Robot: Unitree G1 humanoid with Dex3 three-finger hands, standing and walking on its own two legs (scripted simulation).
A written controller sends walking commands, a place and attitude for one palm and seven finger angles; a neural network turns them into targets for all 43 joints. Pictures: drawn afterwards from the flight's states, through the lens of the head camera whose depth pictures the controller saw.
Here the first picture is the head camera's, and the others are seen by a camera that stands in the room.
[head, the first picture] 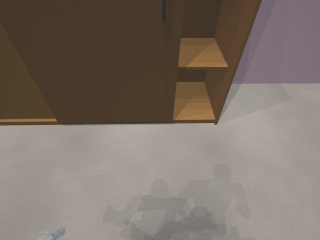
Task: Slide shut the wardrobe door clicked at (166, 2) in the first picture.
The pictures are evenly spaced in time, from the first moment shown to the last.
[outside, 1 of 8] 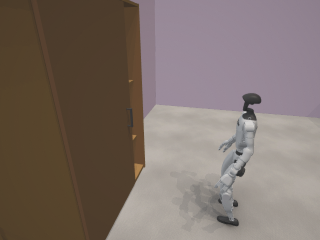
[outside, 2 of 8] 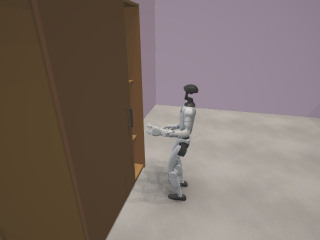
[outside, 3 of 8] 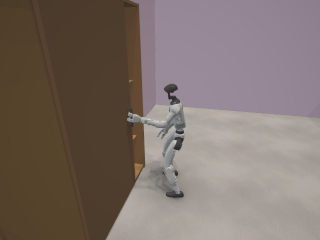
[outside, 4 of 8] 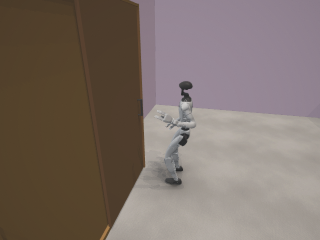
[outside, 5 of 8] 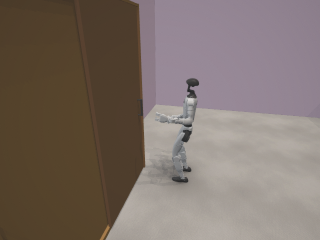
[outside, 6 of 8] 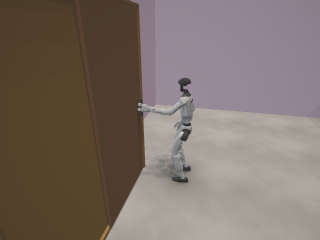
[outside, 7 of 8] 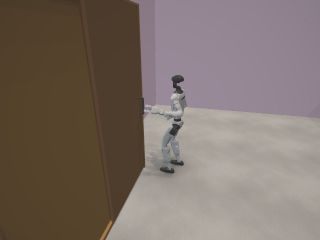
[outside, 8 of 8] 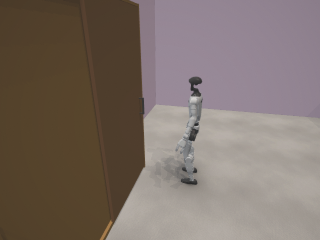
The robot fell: no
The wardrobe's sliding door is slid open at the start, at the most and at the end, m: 0.36 0.36 0.00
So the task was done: yes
